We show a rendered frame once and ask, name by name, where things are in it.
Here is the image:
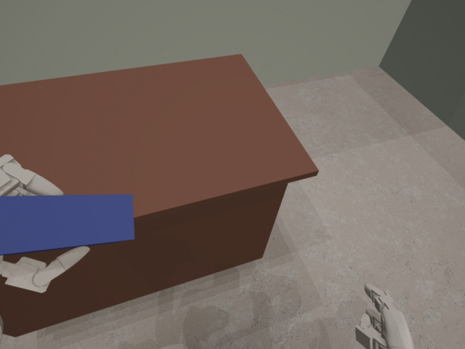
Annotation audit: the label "right robot hand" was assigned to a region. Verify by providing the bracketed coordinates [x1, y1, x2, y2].
[355, 284, 414, 349]

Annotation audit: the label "sponge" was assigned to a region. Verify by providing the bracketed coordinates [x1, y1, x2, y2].
[0, 194, 134, 256]

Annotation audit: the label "left robot hand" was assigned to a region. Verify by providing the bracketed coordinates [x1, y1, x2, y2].
[0, 154, 90, 293]

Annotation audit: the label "table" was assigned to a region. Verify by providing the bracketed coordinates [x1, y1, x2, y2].
[0, 54, 319, 337]

